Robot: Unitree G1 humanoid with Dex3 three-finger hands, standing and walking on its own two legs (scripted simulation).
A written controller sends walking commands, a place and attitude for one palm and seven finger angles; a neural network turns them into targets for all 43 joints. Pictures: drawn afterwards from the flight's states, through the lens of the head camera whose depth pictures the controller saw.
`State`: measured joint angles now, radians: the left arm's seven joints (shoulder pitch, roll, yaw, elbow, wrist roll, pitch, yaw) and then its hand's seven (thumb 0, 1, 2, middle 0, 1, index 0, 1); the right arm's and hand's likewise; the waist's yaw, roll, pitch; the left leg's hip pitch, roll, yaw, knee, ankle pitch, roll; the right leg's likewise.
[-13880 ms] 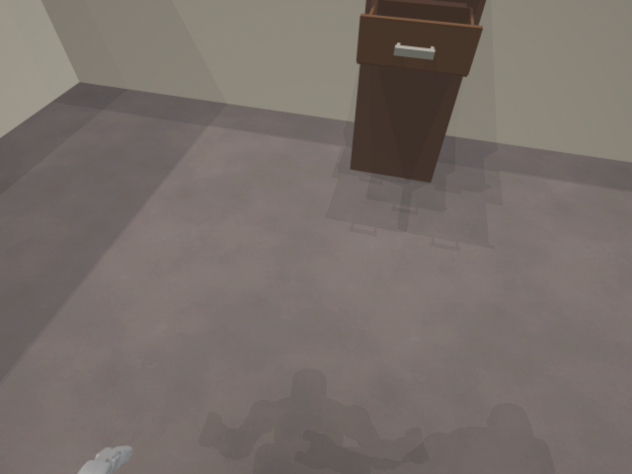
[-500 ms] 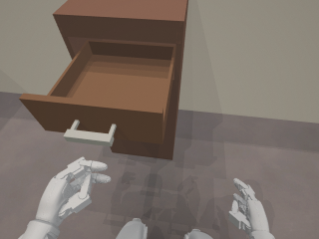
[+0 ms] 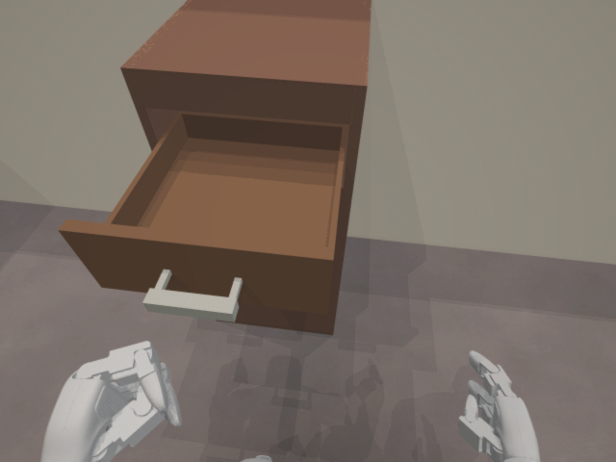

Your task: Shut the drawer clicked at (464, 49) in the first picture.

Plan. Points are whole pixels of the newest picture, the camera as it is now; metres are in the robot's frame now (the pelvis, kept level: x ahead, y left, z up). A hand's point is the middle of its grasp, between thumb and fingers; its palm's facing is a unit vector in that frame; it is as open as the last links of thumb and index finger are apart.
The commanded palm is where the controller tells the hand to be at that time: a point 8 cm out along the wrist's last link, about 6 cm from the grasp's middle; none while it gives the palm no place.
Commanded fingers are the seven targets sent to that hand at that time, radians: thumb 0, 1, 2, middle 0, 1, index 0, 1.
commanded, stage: raise the hand and make a fist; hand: left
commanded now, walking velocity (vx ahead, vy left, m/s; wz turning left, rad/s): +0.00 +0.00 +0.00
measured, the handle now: (196, 292) +0.33 +0.18 +0.03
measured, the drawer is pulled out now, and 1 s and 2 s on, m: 0.29 0.29 0.29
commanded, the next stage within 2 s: bring the fist close to the handle in 0.76 s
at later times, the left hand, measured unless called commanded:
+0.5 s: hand (168, 418) +0.15 +0.14 +0.12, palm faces -0.06 -1.00 -0.07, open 3.2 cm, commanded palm +0.10 +0.20 +0.13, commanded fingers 0.00 0.90 0.90 -1.40 -1.60 -1.40 -1.60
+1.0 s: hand (168, 407) +0.16 +0.15 +0.12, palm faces +0.01 -1.00 -0.08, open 3.2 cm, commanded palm +0.12 +0.20 +0.12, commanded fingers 0.00 0.90 0.90 -1.40 -1.60 -1.40 -1.60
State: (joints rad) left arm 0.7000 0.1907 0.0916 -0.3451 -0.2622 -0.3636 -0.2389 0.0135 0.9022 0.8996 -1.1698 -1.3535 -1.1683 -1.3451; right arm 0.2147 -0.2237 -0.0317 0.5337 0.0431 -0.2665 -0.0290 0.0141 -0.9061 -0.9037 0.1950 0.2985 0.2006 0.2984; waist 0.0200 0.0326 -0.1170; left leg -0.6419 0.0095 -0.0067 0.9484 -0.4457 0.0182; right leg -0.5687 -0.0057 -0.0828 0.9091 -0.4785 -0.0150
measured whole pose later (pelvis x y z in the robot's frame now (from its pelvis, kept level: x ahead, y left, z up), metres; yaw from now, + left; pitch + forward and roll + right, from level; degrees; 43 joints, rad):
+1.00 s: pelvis +0.01 -0.03 +0.01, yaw +1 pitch +5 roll -1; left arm 0.70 0.22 0.13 -0.36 -0.28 -0.25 -0.26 0.01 0.90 0.90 -1.40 -1.60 -1.40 -1.60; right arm 0.23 -0.22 0.01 0.56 0.06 -0.31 -0.05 0.01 -0.90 -0.90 0.20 0.30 0.20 0.30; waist 0.04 0.06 -0.10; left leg -0.51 0.03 -0.03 0.84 -0.41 -0.02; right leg -0.44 0.02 -0.10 0.81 -0.45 -0.05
